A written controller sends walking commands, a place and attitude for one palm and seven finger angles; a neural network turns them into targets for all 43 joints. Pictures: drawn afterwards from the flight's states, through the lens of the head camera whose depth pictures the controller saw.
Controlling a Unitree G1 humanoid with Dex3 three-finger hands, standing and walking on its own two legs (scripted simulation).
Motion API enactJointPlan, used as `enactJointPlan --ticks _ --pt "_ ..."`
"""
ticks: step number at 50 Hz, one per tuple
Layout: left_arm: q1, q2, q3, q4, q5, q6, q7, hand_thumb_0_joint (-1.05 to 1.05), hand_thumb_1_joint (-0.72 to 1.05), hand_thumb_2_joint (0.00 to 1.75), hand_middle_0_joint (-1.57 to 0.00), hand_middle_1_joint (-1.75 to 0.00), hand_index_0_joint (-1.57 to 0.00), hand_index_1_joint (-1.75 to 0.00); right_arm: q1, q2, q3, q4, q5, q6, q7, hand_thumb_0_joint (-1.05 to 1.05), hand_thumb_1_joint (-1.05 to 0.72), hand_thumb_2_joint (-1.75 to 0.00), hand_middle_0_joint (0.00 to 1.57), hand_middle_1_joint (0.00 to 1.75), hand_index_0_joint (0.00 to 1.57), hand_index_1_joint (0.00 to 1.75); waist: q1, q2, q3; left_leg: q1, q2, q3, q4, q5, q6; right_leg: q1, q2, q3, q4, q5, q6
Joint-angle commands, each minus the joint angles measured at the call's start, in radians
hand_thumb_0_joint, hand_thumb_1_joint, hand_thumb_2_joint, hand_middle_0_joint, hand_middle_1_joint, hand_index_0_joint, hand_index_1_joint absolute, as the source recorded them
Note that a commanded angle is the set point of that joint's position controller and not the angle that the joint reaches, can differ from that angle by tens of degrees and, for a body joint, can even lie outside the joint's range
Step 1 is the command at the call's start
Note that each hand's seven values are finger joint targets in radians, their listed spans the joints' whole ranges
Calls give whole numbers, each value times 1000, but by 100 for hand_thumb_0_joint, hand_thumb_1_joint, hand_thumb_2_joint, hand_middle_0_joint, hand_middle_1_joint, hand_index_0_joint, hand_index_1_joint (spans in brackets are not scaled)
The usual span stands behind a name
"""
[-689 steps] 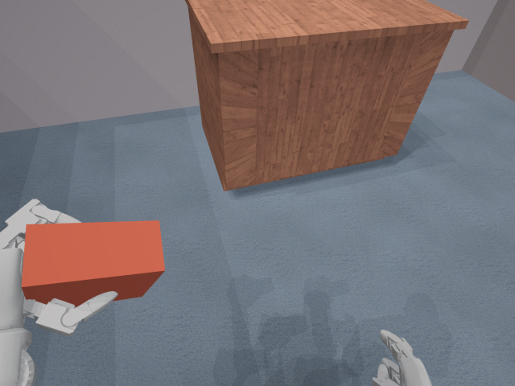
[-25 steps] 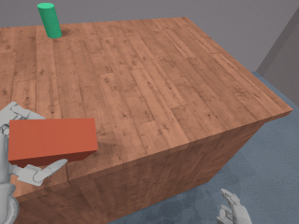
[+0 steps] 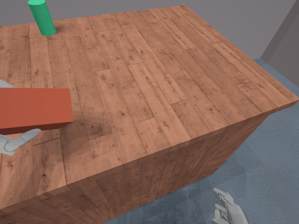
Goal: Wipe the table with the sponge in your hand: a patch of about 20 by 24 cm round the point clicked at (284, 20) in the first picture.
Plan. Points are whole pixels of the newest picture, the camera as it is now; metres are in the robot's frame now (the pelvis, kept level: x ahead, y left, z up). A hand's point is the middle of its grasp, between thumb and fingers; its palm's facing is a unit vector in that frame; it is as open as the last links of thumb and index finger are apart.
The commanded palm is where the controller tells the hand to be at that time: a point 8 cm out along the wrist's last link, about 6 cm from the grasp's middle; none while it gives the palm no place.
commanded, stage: come to a stop and stand still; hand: left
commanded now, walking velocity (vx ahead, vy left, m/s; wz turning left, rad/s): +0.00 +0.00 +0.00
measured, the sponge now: (39, 112) +0.28 +0.25 +0.19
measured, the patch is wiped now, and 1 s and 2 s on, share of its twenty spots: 0.00 0.00 0.00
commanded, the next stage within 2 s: look again from close up in 0.44 s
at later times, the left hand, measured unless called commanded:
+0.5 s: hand (1, 150) +0.20 +0.29 +0.17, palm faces +0.44 -0.84 -0.32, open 10.4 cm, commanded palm +0.15 +0.32 +0.18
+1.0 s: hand (8, 160) +0.19 +0.27 +0.17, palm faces +0.45 -0.84 -0.32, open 10.4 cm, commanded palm +0.13 +0.29 +0.18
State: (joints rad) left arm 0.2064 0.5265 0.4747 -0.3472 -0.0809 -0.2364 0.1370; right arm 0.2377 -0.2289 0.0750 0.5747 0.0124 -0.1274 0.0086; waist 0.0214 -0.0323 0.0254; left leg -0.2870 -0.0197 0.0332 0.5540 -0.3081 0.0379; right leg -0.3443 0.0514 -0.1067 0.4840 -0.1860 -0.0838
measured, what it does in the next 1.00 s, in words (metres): stands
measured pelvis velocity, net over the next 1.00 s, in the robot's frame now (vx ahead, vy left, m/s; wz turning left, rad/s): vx -0.01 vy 0.00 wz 0.06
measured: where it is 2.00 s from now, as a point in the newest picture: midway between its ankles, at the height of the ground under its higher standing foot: outside the picture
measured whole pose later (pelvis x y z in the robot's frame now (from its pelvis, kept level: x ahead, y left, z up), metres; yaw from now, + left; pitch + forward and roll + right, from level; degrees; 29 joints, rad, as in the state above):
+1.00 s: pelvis -0.01 +0.00 +0.00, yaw +3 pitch +0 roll +0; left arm 0.44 0.39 0.36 -0.45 -0.14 -0.19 0.14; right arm 0.22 -0.24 -0.01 0.60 0.05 -0.16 0.00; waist 0.02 -0.02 0.05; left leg -0.23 -0.07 -0.01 0.49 -0.25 0.05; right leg -0.29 0.00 -0.14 0.46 -0.17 -0.07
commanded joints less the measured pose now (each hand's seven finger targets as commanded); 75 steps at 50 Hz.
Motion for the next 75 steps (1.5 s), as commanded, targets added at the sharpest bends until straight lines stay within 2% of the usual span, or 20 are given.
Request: enactJointPlan --ticks 1,5,6,11,16,19,25,31,40,51,57,58,59,60,61,64,66,70,71,75 --pt "282 9 -48 -296 -33 -87 -4 0 10 130 -120 -160 -120 -160 -77 -144 -90 -159 15 -90 45 0 -90 -90 20 30 20 30 24 72 -232 28 72 -103 -62 230 -5 177 -185 210 -22 127 18" --pt "237 145 103 -339 -31 -109 22 0 10 130 -120 -160 -120 -160 -71 -160 -111 -155 3 -86 29 0 -90 -90 20 30 20 30 16 -21 -158 -51 77 -132 -109 304 -41 189 -156 140 14 197 46" --pt "180 220 154 -388 -28 -113 31 0 10 130 -120 -160 -120 -160 -87 -174 -110 -159 2 -78 21 0 -90 -90 20 30 20 30 7 44 -182 -29 83 -150 -126 316 -43 192 -142 134 53 170 47" --pt "122 142 96 -273 -38 -100 18 0 10 130 -120 -160 -120 -160 -70 -153 -117 -141 6 -66 7 0 -90 -90 20 30 20 30 3 192 -163 11 110 -152 -140 478 -78 142 -134 94 91 75 55" --pt "133 18 -32 -318 -37 -87 -7 0 10 130 -120 -160 -120 -160 -75 -147 -125 -142 20 -77 29 0 -90 -90 20 30 20 30 7 152 -157 78 141 -165 -168 503 -73 90 -124 88 109 -34 63" --pt "111 23 -42 -342 -21 -71 -3 0 10 130 -120 -160 -120 -160 -78 -151 -132 -142 13 -79 32 0 -90 -90 20 30 20 30 14 89 -122 26 164 -186 -206 411 -74 109 -126 89 121 -73 67" --pt "37 52 -8 -279 -26 -49 5 0 10 130 -120 -160 -120 -160 -97 -135 -124 -135 23 -73 16 0 -90 -90 20 30 20 30 4 43 -99 -57 108 -180 -202 146 -78 182 -156 140 23 56 54" --pt "110 66 13 -325 -49 -39 0 0 10 130 -120 -160 -120 -160 -129 -124 -114 -148 32 -78 12 0 -90 -90 20 30 20 30 2 122 -156 3 85 -171 -169 240 -72 208 -168 156 -7 112 44" --pt "187 53 13 -319 -69 -26 6 0 10 130 -120 -160 -120 -160 -109 -125 -125 -146 37 -87 -2 0 -90 -90 20 30 20 30 -2 32 -133 11 74 -166 -144 164 -51 187 -204 170 -86 61 46" --pt "173 47 -23 -331 -61 -16 20 0 10 130 -120 -160 -120 -160 -129 -130 -124 -126 42 -100 -13 0 -90 -90 20 30 20 30 -10 77 -105 36 65 -167 -126 79 -23 132 -237 220 -165 -76 38" --pt "196 38 -11 -308 -62 -11 24 0 10 130 -120 -160 -120 -160 -121 -122 -121 -118 33 -95 -18 0 -90 -90 20 30 20 30 -8 43 -111 22 79 -182 -160 111 -25 166 -215 168 -146 -46 49" --pt "-803 751 480 -570 149 -121 6 0 10 130 -120 -160 -120 -160 28 -115 -101 -83 -13 -133 -35 0 -90 -90 20 30 20 30 1 -49 16 -58 63 -54 -45 102 0 33 -147 224 -208 -125 160" --pt "-264 203 152 -39 55 -95 -44 0 10 130 -120 -160 -120 -160 -46 -23 -63 -70 -1 -123 -37 0 -90 -90 20 30 20 30 3 -33 -185 2 14 -69 -47 54 5 121 -233 226 -202 -172 53" --pt "-11 141 105 -79 22 -99 -41 0 10 130 -120 -160 -120 -160 -43 -58 -91 -115 1 -123 -37 0 -90 -90 20 30 20 30 46 -26 -88 4 20 -70 -40 10 -20 118 -228 346 -301 -199 68" --pt "88 -19 -11 -11 -7 -74 -46 0 10 130 -120 -160 -120 -160 -64 -86 -95 -107 21 -115 -21 0 -90 -90 20 30 20 30 31 115 -121 70 30 -43 -84 4 -18 140 -224 313 -239 -154 32" --pt "82 -34 -81 -152 -3 -99 -51 0 10 130 -120 -160 -120 -160 -48 -111 -96 -120 15 -110 -3 0 -90 -90 20 30 20 30 24 162 -98 12 43 -59 -163 -86 3 157 -184 258 -205 -275 77" --pt "156 -68 -110 -171 2 -87 -46 0 10 130 -120 -160 -120 -160 -104 -96 -82 -136 26 -112 7 0 -90 -90 20 30 20 30 32 87 -70 -16 83 -89 -221 -87 16 177 -132 198 -144 -213 87" --pt "78 37 -8 -223 31 -75 -30 0 10 130 -120 -160 -120 -160 -90 -104 -93 -159 15 -110 -13 0 -90 -90 20 30 20 30 24 -104 -54 -76 90 -120 -233 -68 10 227 -123 177 -145 -179 80" --pt "48 103 54 -272 32 -74 -20 0 10 130 -120 -160 -120 -160 -121 -108 -88 -157 15 -106 -16 0 -90 -90 20 30 20 30 21 -59 -66 -42 88 -111 -225 -43 8 208 -119 178 -136 -166 75" --pt "42 24 14 -233 29 -80 -26 0 10 130 -120 -160 -120 -160 -93 -98 -94 -142 8 -107 -25 0 -90 -90 20 30 20 30 12 95 -89 -20 89 -117 -210 108 -6 257 -132 175 -89 38 55"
